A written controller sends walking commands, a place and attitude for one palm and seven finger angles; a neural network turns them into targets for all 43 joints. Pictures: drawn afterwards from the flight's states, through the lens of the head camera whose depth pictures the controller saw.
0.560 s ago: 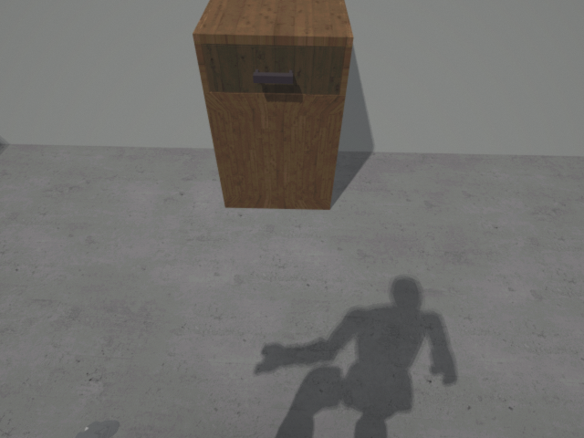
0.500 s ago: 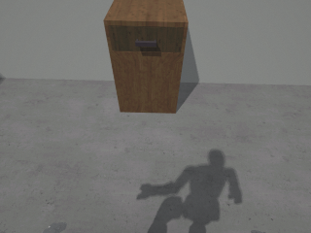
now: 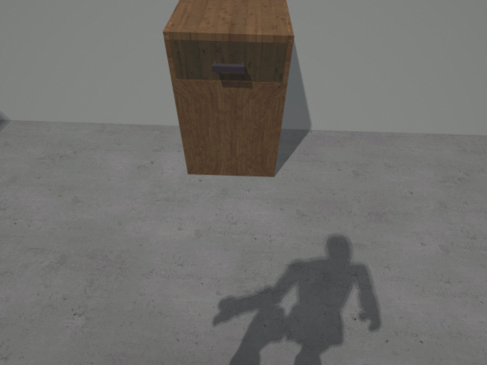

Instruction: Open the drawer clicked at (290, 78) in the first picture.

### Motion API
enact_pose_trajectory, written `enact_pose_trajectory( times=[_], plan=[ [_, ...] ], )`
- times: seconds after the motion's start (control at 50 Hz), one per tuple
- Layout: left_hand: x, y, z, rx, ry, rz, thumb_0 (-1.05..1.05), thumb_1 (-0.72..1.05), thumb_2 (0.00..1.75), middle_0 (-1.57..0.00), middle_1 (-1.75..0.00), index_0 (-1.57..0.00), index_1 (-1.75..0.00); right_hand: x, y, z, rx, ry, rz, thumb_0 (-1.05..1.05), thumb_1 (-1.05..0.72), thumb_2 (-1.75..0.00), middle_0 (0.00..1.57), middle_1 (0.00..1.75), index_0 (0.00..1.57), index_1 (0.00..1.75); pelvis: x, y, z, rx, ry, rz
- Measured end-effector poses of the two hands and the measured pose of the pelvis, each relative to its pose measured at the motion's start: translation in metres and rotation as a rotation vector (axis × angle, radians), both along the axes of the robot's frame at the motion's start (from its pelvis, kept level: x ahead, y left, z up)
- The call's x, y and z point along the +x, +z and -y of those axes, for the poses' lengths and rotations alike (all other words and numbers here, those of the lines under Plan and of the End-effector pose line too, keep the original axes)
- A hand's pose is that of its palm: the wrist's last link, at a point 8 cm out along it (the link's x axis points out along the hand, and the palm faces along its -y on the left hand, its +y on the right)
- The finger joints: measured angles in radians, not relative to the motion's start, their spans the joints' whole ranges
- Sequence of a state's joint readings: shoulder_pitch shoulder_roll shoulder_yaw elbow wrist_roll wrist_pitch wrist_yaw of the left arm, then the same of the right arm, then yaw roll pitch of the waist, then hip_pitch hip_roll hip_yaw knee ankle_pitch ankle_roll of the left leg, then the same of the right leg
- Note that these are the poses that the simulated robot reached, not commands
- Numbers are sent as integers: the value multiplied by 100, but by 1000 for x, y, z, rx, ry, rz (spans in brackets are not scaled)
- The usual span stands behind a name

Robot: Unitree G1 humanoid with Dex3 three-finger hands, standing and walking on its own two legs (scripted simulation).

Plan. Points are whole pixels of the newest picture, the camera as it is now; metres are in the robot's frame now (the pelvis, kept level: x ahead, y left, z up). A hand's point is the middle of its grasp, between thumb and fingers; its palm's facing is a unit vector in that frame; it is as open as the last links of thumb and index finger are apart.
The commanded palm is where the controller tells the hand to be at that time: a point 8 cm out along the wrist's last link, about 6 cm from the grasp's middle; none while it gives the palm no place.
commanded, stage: stand and wait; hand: left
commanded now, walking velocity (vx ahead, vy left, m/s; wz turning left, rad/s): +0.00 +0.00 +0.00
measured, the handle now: (228, 65) +1.20 +0.13 -0.09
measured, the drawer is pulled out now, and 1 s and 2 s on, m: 0.00 0.00 0.00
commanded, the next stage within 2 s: look at it before walking up in 0.30 s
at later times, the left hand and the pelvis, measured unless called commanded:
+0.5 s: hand out of the picture +0.07 +0.24 -0.15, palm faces -0.04 -0.95 -0.32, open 7.3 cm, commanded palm none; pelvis -0.01 +0.00 +0.00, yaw +0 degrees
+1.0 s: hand out of the picture +0.06 +0.24 -0.15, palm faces -0.04 -0.94 -0.33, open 7.3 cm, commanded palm none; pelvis -0.01 +0.00 +0.00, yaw +0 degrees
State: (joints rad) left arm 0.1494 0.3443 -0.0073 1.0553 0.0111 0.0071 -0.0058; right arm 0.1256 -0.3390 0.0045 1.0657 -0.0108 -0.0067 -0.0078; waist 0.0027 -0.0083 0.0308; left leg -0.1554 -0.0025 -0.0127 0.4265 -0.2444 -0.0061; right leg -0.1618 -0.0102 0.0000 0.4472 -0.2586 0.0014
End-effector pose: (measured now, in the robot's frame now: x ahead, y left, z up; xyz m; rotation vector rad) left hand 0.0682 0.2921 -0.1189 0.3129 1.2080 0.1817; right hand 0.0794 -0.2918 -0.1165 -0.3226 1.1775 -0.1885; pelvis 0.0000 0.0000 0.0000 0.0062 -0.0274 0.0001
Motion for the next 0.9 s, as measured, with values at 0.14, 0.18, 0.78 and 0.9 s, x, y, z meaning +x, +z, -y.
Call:
enact_pose_trajectory(
  times=[0.14,0.18,0.78,0.9],
  plan=[
    [-7,2,-1,8,1,-13,0,91,90,-20,-30,-20,-30,-16,-3,3,4,-12,-35,1,-91,-90,20,30,20,30,-5,1,2,0,0,2],
    [-8,2,0,8,-1,-12,0,91,90,-20,-30,-20,-30,-19,-3,3,7,-14,-38,1,-91,-90,20,30,20,30,-6,1,2,0,0,2],
    [-13,1,6,-6,-6,-19,0,91,90,-20,-30,-20,-30,-22,-1,1,13,-14,-37,1,-91,-90,20,30,20,30,-11,3,3,0,-4,0],
    [-14,2,5,-2,-3,-23,0,91,90,-20,-30,-20,-30,-20,-2,2,14,-12,-38,1,-91,-90,20,30,20,30,-9,3,3,0,-3,0]
  ],
)
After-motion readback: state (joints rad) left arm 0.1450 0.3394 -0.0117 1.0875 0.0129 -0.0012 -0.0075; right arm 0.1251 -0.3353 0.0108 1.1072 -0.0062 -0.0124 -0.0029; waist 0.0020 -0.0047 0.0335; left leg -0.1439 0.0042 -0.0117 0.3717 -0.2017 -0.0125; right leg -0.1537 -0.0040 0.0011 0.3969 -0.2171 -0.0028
